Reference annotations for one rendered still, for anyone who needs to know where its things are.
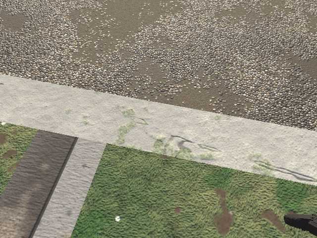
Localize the right robot hand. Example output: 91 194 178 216
283 213 317 236

